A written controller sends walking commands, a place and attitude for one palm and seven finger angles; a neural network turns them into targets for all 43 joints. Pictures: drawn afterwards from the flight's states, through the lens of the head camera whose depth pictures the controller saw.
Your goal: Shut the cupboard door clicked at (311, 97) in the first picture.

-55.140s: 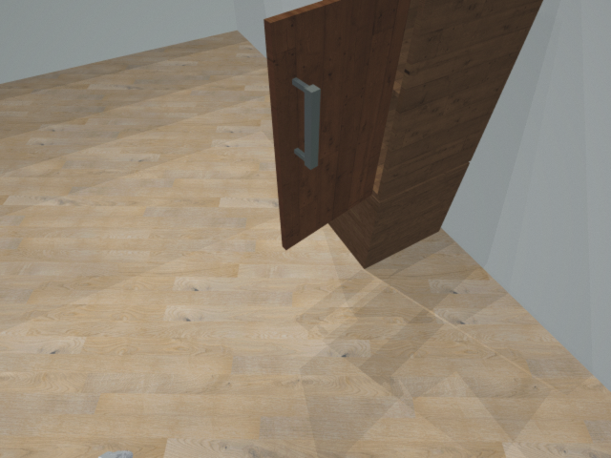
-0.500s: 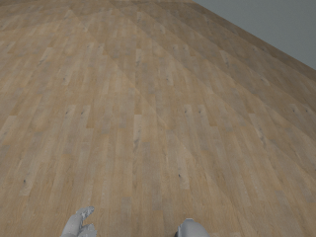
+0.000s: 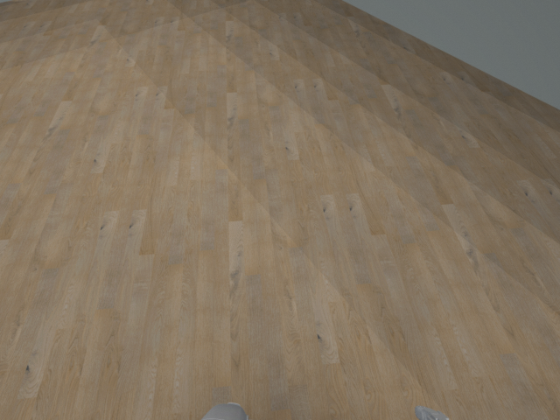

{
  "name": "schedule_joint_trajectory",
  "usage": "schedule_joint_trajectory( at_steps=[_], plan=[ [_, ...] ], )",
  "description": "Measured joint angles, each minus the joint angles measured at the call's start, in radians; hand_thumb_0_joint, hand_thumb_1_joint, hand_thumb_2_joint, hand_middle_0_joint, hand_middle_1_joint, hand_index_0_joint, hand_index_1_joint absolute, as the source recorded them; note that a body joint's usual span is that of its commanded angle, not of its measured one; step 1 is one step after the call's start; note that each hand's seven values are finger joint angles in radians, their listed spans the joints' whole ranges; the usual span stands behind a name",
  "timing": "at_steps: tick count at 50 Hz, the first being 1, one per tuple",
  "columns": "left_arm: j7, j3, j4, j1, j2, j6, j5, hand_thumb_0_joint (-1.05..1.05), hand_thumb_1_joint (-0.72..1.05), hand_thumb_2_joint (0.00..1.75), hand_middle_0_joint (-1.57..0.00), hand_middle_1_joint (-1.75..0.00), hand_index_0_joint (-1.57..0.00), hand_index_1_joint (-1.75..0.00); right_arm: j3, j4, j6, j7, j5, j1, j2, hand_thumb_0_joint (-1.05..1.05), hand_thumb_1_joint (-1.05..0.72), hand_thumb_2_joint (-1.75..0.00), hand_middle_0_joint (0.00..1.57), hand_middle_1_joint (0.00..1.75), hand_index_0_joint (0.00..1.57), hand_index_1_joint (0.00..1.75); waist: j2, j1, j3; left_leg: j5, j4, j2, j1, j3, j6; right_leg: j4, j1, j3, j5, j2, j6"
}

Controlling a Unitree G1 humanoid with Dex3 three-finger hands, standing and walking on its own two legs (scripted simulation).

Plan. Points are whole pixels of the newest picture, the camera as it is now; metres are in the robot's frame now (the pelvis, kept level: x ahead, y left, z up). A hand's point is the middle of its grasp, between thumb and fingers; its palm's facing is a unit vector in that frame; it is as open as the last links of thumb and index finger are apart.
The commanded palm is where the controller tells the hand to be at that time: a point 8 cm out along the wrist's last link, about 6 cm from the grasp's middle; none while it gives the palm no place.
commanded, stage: turn to face it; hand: left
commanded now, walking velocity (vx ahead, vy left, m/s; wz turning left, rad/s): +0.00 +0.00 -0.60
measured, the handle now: out of the picture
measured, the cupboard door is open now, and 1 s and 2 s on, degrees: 25 25 25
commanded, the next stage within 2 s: none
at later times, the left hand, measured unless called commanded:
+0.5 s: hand (179, 372) +0.20 +0.20 -0.16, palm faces -0.31 -0.92 -0.24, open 7.4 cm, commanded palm none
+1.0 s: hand (213, 367) +0.22 +0.15 -0.18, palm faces -0.52 -0.83 -0.19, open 7.4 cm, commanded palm none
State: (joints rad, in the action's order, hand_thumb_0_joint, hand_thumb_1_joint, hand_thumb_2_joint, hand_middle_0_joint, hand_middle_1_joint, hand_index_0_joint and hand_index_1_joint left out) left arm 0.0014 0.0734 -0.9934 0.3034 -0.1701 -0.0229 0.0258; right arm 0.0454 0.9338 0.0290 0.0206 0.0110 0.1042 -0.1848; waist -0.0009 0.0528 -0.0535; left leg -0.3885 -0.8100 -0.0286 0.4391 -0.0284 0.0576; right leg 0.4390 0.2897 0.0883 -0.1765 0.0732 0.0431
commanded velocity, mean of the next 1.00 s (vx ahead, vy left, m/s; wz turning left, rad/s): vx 0.00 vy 0.00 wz -0.60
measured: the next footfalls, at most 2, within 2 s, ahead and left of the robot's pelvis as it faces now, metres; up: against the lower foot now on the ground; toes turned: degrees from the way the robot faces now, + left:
left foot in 0.10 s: +0.06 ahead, +0.14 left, +0.00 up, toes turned -4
right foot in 0.56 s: +0.01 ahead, -0.11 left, +0.00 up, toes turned -27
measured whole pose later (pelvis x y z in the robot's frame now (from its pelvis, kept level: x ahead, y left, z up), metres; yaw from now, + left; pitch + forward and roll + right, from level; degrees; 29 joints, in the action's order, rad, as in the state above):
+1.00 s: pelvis +0.05 +0.02 -0.01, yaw -35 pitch +2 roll +0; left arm -0.01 0.07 -0.91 0.21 -0.22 -0.07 0.01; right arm 0.03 0.87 0.01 0.02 0.01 0.17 -0.21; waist -0.04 0.01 -0.05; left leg -0.29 -0.59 -0.04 0.32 0.05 0.01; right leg 0.66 0.35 0.12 -0.38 0.05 -0.01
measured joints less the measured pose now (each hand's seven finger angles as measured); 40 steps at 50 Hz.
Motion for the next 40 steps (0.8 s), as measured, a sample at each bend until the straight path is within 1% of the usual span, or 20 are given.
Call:
schedule_joint_trajectory(
  at_steps=[2, 4, 5, 6, 7, 9, 11, 12, 14, 17, 21, 25, 26, 28, 29, 31, 32, 34, 36, 40],
  plan=[
    [0.0, 0.005, 0.008, 0.003, -0.005, -0.006, -0.001, 0.0, 0.91, 0.9, -0.21, -0.3, -0.2, -0.3, -0.003, -0.013, -0.005, 0.002, -0.005, -0.014, 0.002, 0.0, -0.91, -0.9, 0.2, 0.3, 0.2, 0.3, -0.013, 0.01, 0.008, 0.013, 0.094, 0.019, -0.051, 0.003, -0.003, 0.023, 0.009, 0.026, -0.014, 0.002, -0.014],
    [0.0, 0.01, 0.017, 0.006, -0.012, -0.016, -0.006, 0.0, 0.91, 0.9, -0.21, -0.3, -0.2, -0.3, -0.008, -0.028, -0.017, 0.004, -0.009, -0.017, 0.001, 0.0, -0.91, -0.9, 0.2, 0.3, 0.2, 0.3, -0.019, 0.01, 0.022, 0.084, 0.24, 0.023, -0.129, 0.011, -0.008, 0.066, 0.028, 0.048, -0.039, 0.013, -0.031],
    [-0.001, 0.012, 0.021, 0.004, -0.018, -0.021, -0.01, 0.0, 0.91, 0.9, -0.21, -0.3, -0.2, -0.3, -0.01, -0.034, -0.026, 0.006, -0.006, -0.015, 0.002, 0.0, -0.9, -0.9, 0.2, 0.3, 0.2, 0.3, -0.023, 0.005, 0.028, 0.114, 0.277, 0.021, -0.148, 0.017, -0.027, 0.105, 0.045, 0.051, -0.067, 0.017, -0.034],
    [-0.001, 0.015, 0.021, -0.009, -0.03, -0.028, -0.013, 0.01, 0.91, 0.9, -0.21, -0.3, -0.2, -0.3, -0.013, -0.038, -0.03, 0.007, -0.001, -0.015, 0.008, 0.0, -0.9, -0.9, 0.2, 0.3, 0.2, 0.3, -0.04, 0.004, 0.022, 0.111, 0.266, 0.027, -0.152, 0.032, -0.049, 0.177, 0.068, 0.047, -0.155, 0.009, -0.037],
    [-0.002, 0.018, 0.024, -0.02, -0.04, -0.034, -0.012, 0.01, 0.91, 0.9, -0.21, -0.3, -0.2, -0.3, -0.019, -0.043, -0.029, 0.008, 0.005, -0.012, 0.013, 0.0, -0.9, -0.9, 0.2, 0.3, 0.2, 0.3, -0.051, 0.006, 0.016, 0.101, 0.26, 0.026, -0.161, 0.049, -0.067, 0.271, 0.097, 0.028, -0.232, 0.002, -0.044],
    [-0.009, 0.026, 0.036, -0.037, -0.059, -0.041, -0.006, 0.01, 0.91, 0.9, -0.2, -0.3, -0.2, -0.3, -0.031, -0.048, -0.027, 0.01, 0.013, 0.001, 0.02, 0.0, -0.9, -0.9, 0.2, 0.3, 0.2, 0.3, -0.057, 0.007, 0.011, 0.091, 0.276, 0.01, -0.191, 0.078, -0.084, 0.458, 0.154, -0.018, -0.292, -0.009, -0.062],
    [-0.017, 0.032, 0.049, -0.053, -0.075, -0.045, -0.004, 0.01, 0.91, 0.9, -0.2, -0.3, -0.2, -0.3, -0.037, -0.053, -0.023, 0.013, 0.016, 0.019, 0.021, 0.0, -0.9, -0.9, 0.21, 0.3, 0.2, 0.3, -0.052, 0.002, 0.009, 0.096, 0.303, -0.009, -0.218, 0.099, -0.087, 0.596, 0.193, -0.055, -0.292, -0.027, -0.077],
    [-0.02, 0.035, 0.057, -0.061, -0.083, -0.047, -0.005, 0.01, 0.91, 0.9, -0.2, -0.3, -0.2, -0.3, -0.038, -0.053, -0.022, 0.014, 0.017, 0.028, 0.02, 0.0, -0.9, -0.9, 0.21, 0.3, 0.2, 0.3, -0.048, -0.001, 0.007, 0.099, 0.316, -0.018, -0.231, 0.111, -0.087, 0.638, 0.205, -0.066, -0.282, -0.038, -0.084],
    [-0.025, 0.037, 0.071, -0.075, -0.096, -0.051, -0.005, 0.01, 0.91, 0.9, -0.2, -0.3, -0.2, -0.3, -0.038, -0.051, -0.021, 0.014, 0.017, 0.046, 0.016, 0.0, -0.9, -0.9, 0.21, 0.3, 0.2, 0.3, -0.04, -0.007, 0.004, 0.103, 0.335, -0.035, -0.25, 0.135, -0.086, 0.675, 0.215, -0.081, -0.257, -0.062, -0.093],
    [-0.03, 0.039, 0.086, -0.098, -0.11, -0.059, -0.005, 0.0, 0.91, 0.9, -0.2, -0.3, -0.19, -0.3, -0.032, -0.044, -0.021, 0.012, 0.017, 0.073, 0.007, 0.0, -0.9, -0.9, 0.21, 0.3, 0.2, 0.3, -0.031, -0.019, -0.003, 0.099, 0.346, -0.054, -0.268, 0.175, -0.082, 0.654, 0.208, -0.091, -0.226, -0.095, -0.101],
    [-0.034, 0.036, 0.099, -0.133, -0.112, -0.067, -0.004, 0.0, 0.91, 0.9, -0.2, -0.3, -0.19, -0.3, -0.02, -0.027, -0.019, 0.007, 0.019, 0.113, -0.012, 0.0, -0.9, -0.9, 0.21, 0.3, 0.2, 0.3, -0.014, -0.042, -0.016, 0.081, 0.332, -0.079, -0.275, 0.226, -0.073, 0.53, 0.164, -0.112, -0.217, -0.121, -0.096],
    [-0.038, 0.022, 0.11, -0.164, -0.099, -0.061, -0.003, 0.01, 0.91, 0.9, -0.2, -0.3, -0.19, -0.3, -0.004, -0.004, -0.011, 0.001, 0.02, 0.15, -0.041, 0.0, -0.9, -0.9, 0.21, 0.3, 0.2, 0.3, 0.013, -0.069, -0.03, 0.041, 0.277, -0.111, -0.27, 0.277, -0.052, 0.356, 0.088, -0.146, -0.222, -0.114, -0.073],
    [-0.039, 0.018, 0.114, -0.171, -0.094, -0.058, -0.004, 0.01, 0.91, 0.9, -0.2, -0.3, -0.19, -0.3, 0.001, 0.001, -0.009, -0.001, 0.019, 0.16, -0.05, 0.0, -0.9, -0.9, 0.21, 0.3, 0.2, 0.3, 0.02, -0.075, -0.031, 0.026, 0.256, -0.119, -0.266, 0.288, -0.044, 0.304, 0.062, -0.155, -0.202, -0.109, -0.064],
    [-0.041, 0.007, 0.127, -0.176, -0.091, -0.041, -0.003, 0.0, 0.91, 0.9, -0.2, -0.3, -0.19, -0.3, 0.008, 0.009, -0.003, -0.005, 0.013, 0.186, -0.067, 0.0, -0.9, -0.9, 0.21, 0.3, 0.2, 0.3, 0.025, -0.082, -0.025, -0.014, 0.179, -0.134, -0.241, 0.306, -0.027, 0.164, -0.007, -0.168, -0.112, -0.102, -0.04],
    [-0.036, 0.003, 0.127, -0.181, -0.082, -0.027, -0.001, 0.0, 0.91, 0.9, -0.2, -0.3, -0.19, -0.3, 0.012, 0.017, 0.004, -0.007, 0.009, 0.188, -0.079, 0.0, -0.9, -0.9, 0.21, 0.3, 0.2, 0.3, 0.04, -0.08, -0.026, -0.057, 0.093, -0.141, -0.206, 0.281, -0.016, 0.163, -0.005, -0.163, -0.136, -0.09, -0.03],
    [-0.024, -0.012, 0.128, -0.184, -0.06, -0.011, -0.007, 0.0, 0.91, 0.9, -0.2, -0.3, -0.19, -0.3, 0.016, 0.028, 0.03, -0.001, 0.004, 0.177, -0.099, 0.0, -0.9, -0.9, 0.2, 0.3, 0.2, 0.3, 0.065, -0.086, -0.036, -0.144, -0.124, -0.11, -0.115, 0.177, -0.004, 0.188, 0.006, -0.153, -0.16, -0.075, -0.02],
    [-0.018, -0.016, 0.129, -0.18, -0.051, -0.008, -0.008, 0.0, 0.91, 0.9, -0.2, -0.3, -0.2, -0.3, 0.017, 0.03, 0.038, 0.002, 0.003, 0.171, -0.103, 0.0, -0.9, -0.9, 0.2, 0.3, 0.2, 0.3, 0.068, -0.087, -0.037, -0.15, -0.211, -0.091, -0.073, 0.142, 0.001, 0.179, 0.003, -0.145, -0.156, -0.072, -0.017],
    [-0.008, -0.021, 0.128, -0.168, -0.041, -0.01, -0.01, 0.0, 0.91, 0.9, -0.2, -0.3, -0.2, -0.3, 0.015, 0.027, 0.042, 0.001, 0.003, 0.155, -0.099, 0.01, -0.91, -0.9, 0.2, 0.3, 0.19, 0.3, 0.06, -0.085, -0.037, -0.107, -0.312, -0.069, -0.007, 0.106, 0.012, 0.139, -0.011, -0.122, -0.128, -0.068, -0.018],
    [-0.004, -0.024, 0.121, -0.156, -0.036, -0.016, -0.01, 0.0, 0.91, 0.9, -0.2, -0.3, -0.2, -0.3, 0.012, 0.013, 0.039, -0.005, 0.004, 0.139, -0.088, 0.01, -0.91, -0.9, 0.2, 0.3, 0.19, 0.3, 0.045, -0.084, -0.033, -0.051, -0.326, -0.064, 0.035, 0.085, 0.022, 0.098, -0.025, -0.101, -0.102, -0.063, -0.014],
    [-0.008, -0.028, 0.106, -0.134, -0.03, -0.02, -0.005, 0.0, 0.9, 0.9, -0.21, -0.3, -0.2, -0.3, 0.007, -0.017, 0.03, -0.013, 0.006, 0.111, -0.064, 0.01, -0.91, -0.9, 0.2, 0.3, 0.19, 0.3, 0.022, -0.078, -0.023, 0.004, -0.236, -0.059, 0.058, 0.053, 0.032, 0.053, -0.037, -0.064, -0.075, -0.054, -0.014]
  ],
)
